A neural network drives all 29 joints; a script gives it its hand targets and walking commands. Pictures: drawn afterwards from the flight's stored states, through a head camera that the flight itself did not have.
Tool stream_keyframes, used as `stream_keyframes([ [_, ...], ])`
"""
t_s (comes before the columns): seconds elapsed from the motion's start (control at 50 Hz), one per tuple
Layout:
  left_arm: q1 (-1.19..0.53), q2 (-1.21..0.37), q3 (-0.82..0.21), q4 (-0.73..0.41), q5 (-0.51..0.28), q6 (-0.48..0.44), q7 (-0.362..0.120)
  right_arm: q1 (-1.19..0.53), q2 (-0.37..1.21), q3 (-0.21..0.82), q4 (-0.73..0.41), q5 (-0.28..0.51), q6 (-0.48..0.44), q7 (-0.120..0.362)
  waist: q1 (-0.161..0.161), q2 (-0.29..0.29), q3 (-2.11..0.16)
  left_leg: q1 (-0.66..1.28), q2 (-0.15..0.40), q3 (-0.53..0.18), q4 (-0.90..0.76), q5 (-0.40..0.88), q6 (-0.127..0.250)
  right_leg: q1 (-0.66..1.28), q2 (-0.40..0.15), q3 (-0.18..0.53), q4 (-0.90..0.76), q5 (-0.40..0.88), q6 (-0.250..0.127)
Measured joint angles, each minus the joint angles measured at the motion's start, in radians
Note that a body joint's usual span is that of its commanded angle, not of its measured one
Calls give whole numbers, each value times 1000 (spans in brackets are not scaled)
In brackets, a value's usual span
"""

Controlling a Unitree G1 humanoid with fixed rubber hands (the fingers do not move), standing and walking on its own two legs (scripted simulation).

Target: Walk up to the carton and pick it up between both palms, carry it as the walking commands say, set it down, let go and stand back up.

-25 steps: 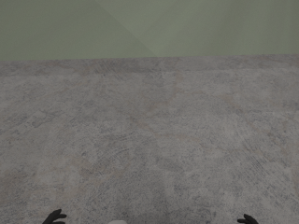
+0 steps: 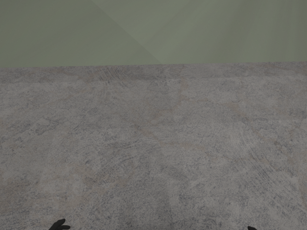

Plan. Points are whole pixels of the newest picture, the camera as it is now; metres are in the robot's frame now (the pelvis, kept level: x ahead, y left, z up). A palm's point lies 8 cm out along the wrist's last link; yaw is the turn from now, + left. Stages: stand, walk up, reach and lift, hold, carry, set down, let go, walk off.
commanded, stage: stand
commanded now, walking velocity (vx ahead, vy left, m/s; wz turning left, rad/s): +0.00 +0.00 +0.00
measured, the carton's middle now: out of the picture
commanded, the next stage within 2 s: walk up in 0.90 s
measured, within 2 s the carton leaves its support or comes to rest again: neither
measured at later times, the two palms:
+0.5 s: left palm out of the picture +0.08 +0.29 -0.11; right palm out of the picture +0.09 -0.28 -0.09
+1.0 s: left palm out of the picture +0.07 +0.29 -0.11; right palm out of the picture +0.09 -0.28 -0.10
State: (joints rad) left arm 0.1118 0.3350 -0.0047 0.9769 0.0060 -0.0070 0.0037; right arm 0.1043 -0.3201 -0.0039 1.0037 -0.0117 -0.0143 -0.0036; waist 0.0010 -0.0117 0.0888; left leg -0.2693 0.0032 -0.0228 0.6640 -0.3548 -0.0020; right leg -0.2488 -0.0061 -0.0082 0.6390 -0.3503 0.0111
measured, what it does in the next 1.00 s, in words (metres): stands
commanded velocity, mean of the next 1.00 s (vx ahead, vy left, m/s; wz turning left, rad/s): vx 0.00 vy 0.00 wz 0.00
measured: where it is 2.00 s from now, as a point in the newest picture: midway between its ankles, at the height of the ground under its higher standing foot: outside the picture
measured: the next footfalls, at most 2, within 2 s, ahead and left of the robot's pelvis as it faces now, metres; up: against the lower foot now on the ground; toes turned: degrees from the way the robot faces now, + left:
right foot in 1.82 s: -0.04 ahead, -0.09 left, +0.00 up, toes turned -30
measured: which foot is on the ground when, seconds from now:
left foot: down 0.00-1.00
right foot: down 0.00-1.00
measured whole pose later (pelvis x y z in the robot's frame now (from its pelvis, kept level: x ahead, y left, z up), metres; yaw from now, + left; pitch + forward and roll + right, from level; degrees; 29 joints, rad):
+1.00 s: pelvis +0.00 +0.00 +0.02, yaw +1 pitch -3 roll +0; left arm 0.11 0.33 0.00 1.13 0.01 -0.02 0.00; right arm 0.09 -0.32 0.00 1.13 -0.01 -0.02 0.00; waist 0.01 -0.02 0.07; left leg -0.13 -0.01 -0.03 0.39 -0.22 0.00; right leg -0.10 -0.02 -0.01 0.37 -0.22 0.02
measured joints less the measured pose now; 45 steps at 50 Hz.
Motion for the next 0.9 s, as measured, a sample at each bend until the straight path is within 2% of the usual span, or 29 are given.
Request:
stream_keyframes([
  [0.38, -21, -3, -5, 102, 1, -9, -4, -22, 1, 9, 85, 4, -8, 4, 3, -3, -14, 111, -8, -1, -201, 106, 5, 113, -10, -1, -201, 104, 6],
  [0.9, 2, -6, 3, 147, 3, -10, -1, -14, 1, 2, 122, 4, -6, 3, 6, -4, -23, 141, -14, -4, -268, 138, 7, 141, -17, -1, -262, 131, 10],
])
